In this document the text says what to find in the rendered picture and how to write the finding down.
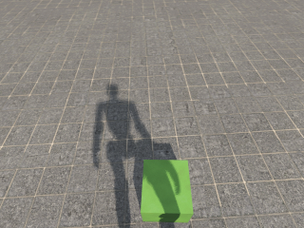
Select carton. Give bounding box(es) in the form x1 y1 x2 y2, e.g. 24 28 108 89
141 160 194 223

